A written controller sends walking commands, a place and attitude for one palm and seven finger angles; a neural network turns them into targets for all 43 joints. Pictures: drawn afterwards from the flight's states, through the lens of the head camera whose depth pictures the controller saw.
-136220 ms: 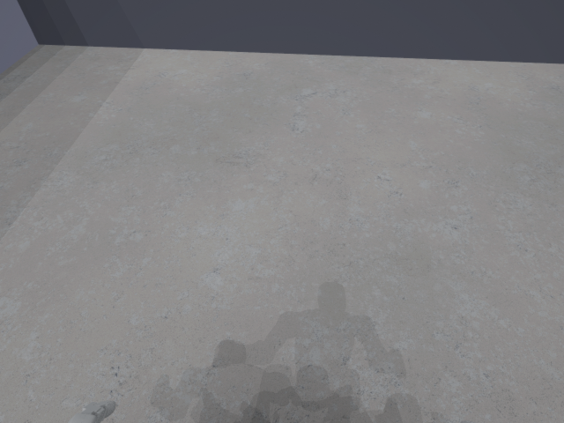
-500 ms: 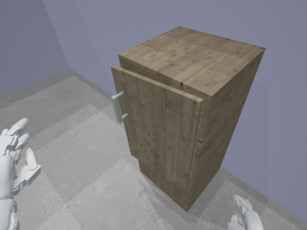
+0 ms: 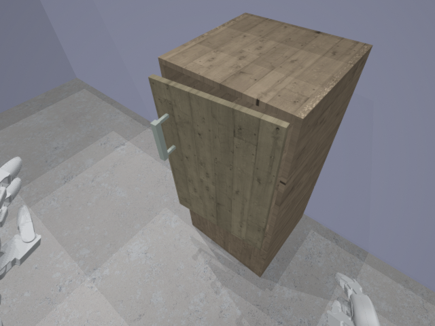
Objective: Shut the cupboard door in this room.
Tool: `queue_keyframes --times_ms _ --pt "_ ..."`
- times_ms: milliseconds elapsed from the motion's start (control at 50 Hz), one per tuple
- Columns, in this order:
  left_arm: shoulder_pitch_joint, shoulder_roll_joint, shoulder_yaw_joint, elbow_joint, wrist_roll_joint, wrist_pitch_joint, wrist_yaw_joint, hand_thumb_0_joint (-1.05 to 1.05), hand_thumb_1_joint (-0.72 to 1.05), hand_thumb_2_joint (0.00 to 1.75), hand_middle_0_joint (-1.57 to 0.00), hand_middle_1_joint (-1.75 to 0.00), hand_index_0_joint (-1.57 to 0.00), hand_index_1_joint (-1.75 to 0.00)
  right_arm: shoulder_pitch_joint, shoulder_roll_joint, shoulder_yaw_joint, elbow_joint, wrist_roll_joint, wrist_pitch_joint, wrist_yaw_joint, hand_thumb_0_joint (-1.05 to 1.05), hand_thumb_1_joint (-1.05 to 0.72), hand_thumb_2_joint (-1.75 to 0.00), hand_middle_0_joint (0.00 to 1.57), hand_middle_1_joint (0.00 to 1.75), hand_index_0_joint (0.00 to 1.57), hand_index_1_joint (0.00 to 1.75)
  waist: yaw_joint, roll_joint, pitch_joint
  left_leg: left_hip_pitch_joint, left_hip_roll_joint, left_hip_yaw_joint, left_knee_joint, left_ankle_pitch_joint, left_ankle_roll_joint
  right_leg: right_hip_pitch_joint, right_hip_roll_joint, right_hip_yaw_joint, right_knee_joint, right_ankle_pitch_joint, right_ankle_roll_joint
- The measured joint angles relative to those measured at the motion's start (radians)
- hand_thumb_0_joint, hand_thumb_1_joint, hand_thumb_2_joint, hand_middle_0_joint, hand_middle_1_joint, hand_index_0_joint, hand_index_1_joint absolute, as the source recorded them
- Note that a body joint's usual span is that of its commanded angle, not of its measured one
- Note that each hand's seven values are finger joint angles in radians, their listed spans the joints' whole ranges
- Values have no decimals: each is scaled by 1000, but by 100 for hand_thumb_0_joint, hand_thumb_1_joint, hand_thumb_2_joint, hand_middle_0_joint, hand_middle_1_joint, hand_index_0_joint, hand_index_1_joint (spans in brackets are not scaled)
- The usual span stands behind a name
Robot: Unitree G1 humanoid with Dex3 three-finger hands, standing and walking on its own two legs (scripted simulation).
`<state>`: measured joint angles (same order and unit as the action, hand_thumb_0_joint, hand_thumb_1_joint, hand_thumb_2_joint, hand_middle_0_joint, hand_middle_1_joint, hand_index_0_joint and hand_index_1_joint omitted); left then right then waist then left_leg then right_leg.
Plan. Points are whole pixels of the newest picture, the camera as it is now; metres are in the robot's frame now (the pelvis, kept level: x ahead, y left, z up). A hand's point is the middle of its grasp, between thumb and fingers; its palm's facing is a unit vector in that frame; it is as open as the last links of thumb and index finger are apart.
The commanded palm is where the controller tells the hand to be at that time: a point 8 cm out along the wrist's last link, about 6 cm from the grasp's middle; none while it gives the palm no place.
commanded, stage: step back with the hand held close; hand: left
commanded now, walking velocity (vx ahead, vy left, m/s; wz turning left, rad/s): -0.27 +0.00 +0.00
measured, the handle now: (164, 137) +0.61 +0.21 -0.04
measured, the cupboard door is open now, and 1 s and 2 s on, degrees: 6 6 6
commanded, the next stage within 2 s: stop stepping back and stand still in 1.00 s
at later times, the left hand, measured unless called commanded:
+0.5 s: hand out of the picture +0.10 +0.26 +0.17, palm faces +0.50 -0.76 -0.42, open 7.4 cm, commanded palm +0.05 +0.29 +0.18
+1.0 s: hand out of the picture -0.01 +0.27 +0.17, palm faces +0.51 -0.73 -0.45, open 7.4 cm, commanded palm -0.05 +0.31 +0.18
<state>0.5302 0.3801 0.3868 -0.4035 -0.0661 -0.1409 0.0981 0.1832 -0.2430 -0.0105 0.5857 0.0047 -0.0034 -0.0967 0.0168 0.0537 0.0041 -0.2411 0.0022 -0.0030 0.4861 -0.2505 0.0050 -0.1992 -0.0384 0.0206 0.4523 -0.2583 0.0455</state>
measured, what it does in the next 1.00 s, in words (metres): walks backwards: right foot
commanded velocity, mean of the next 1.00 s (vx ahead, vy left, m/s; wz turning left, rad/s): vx -0.34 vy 0.00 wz -0.03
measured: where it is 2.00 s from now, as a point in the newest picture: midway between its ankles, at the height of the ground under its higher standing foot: outside the picture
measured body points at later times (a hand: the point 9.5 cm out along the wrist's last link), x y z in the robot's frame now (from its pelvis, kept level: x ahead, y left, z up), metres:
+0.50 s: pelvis -0.08 -0.01 -0.01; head -0.09 -0.01 +0.44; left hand +0.07 +0.30 +0.19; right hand +0.09 -0.25 -0.09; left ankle +0.00 +0.11 -0.74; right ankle -0.01 -0.15 -0.74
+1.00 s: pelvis -0.16 +0.00 -0.01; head -0.17 +0.01 +0.44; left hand -0.04 +0.31 +0.19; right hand +0.02 -0.23 -0.10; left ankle -0.10 +0.12 -0.72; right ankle -0.10 -0.14 -0.74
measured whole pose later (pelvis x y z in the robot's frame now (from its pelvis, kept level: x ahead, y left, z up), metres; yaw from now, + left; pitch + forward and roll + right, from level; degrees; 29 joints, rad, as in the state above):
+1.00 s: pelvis -0.16 +0.00 -0.01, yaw +5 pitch +0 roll +0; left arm 0.60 0.42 0.42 -0.55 -0.03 -0.26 0.16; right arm 0.22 -0.22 -0.02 0.66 -0.01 -0.06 -0.07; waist 0.02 -0.03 -0.02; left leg -0.48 -0.01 0.00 0.76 -0.34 -0.01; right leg -0.36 0.01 0.08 0.58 -0.22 0.03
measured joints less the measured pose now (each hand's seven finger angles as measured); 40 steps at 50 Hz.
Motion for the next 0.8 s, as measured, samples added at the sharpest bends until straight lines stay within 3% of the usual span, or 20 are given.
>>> queue_keyframes --times_ms 160,280,380,540,660,720,800 --pt "1 53 48 -44 -7 -18 19 1 89 90 -21 -30 -21 -31 -7 24 10 -39 4 26 -2 2 -91 -90 20 30 20 30 -8 -26 2 -32 -10 21 -2 35 14 -43 -11 17 8 36 13" --pt "-1 28 38 -12 9 -38 24 1 89 90 -21 -30 -21 -31 1 29 18 -50 10 11 0 2 -91 -90 20 30 20 30 -16 -24 -11 -80 -6 11 34 51 16 -83 -6 8 37 54 13" --pt "-7 2 37 -12 31 -58 30 1 89 90 -21 -30 -21 -31 23 26 19 -42 6 -16 -2 2 -91 -90 20 30 20 30 -8 -22 -5 -128 7 -12 89 48 15 -118 7 -15 80 56 2" --pt "-26 -20 26 -69 36 -100 58 1 89 90 -21 -30 -21 -31 56 11 7 15 -11 -60 6 2 -91 -90 20 30 20 30 5 -25 -15 -188 17 -41 155 -47 7 -151 24 -38 86 84 -21" --pt "-47 10 26 -61 26 -123 76 1 89 90 -21 -30 -21 -31 55 -5 -4 35 -9 -63 2 2 -91 -90 20 30 20 30 -24 -16 -12 -212 17 -48 139 4 3 -178 29 -35 85 59 -18" --pt "-47 44 53 -44 29 -124 72 1 89 90 -21 -30 -21 -31 59 9 -5 22 -3 -69 -2 2 -91 -90 20 30 20 30 -52 -13 1 -219 24 -53 104 54 9 -203 59 -9 121 -29 -18" --pt "-23 110 99 -62 31 -131 56 1 89 90 -21 -30 -21 -31 88 45 -2 12 -5 -84 7 2 -91 -90 20 30 20 30 -87 -40 -10 -265 33 -41 103 118 17 -146 98 9 177 0 -25"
